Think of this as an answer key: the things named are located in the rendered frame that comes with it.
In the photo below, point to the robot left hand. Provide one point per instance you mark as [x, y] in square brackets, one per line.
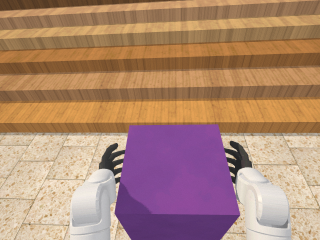
[108, 163]

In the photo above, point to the carton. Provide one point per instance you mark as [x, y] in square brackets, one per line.
[175, 184]

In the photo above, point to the robot left forearm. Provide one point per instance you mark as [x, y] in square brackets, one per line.
[90, 210]

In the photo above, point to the robot right hand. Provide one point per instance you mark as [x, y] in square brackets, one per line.
[241, 161]

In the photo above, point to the robot right forearm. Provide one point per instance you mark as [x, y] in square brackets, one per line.
[267, 210]

